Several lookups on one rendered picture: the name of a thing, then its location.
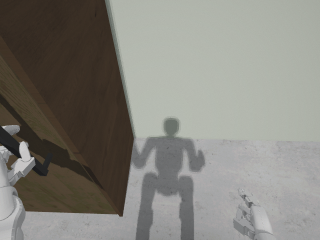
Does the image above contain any left robot hand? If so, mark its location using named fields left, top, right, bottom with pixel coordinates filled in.
left=0, top=125, right=36, bottom=188

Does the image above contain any wardrobe door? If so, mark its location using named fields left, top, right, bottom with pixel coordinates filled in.
left=0, top=52, right=117, bottom=215

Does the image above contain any left robot forearm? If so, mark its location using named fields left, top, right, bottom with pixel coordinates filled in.
left=0, top=186, right=26, bottom=240

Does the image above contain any right robot hand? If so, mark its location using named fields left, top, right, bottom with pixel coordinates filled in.
left=233, top=188, right=273, bottom=240

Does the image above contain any handle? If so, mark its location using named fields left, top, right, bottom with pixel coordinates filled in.
left=0, top=126, right=53, bottom=176

